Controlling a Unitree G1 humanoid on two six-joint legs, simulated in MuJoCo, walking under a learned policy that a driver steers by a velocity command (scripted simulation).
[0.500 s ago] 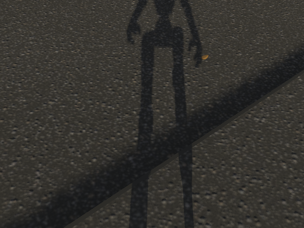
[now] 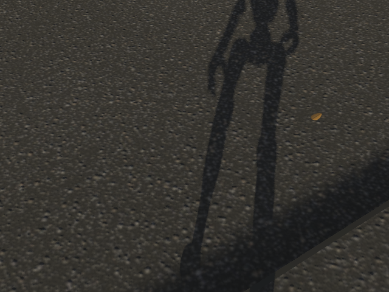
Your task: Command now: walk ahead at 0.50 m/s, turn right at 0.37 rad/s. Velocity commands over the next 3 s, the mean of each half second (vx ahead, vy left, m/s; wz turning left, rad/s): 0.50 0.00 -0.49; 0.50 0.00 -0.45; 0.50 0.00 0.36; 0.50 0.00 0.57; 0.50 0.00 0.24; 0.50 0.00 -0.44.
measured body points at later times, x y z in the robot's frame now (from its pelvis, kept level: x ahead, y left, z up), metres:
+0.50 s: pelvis +0.24 +0.02 +0.00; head +0.26 +0.03 +0.45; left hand +0.47 +0.23 -0.11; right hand +0.15 -0.24 -0.12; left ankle +0.19 +0.12 -0.75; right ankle +0.31 -0.16 -0.67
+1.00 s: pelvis +0.44 -0.14 -0.01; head +0.46 -0.16 +0.44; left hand +0.61 +0.09 -0.13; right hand +0.42 -0.43 -0.13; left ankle +0.63 -0.06 -0.70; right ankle +0.41 -0.16 -0.75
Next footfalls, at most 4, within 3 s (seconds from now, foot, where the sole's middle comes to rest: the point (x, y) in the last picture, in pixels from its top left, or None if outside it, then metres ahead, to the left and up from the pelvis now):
0.14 left None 0.23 0.11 -0.78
0.70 right None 0.44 -0.18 -0.78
1.42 left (278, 213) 0.86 -0.24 -0.91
1.82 right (331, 173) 1.08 -0.50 -0.91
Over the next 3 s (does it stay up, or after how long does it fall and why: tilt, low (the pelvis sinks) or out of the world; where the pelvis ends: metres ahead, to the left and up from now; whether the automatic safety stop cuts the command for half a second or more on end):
stays up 1.52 -0.36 -0.14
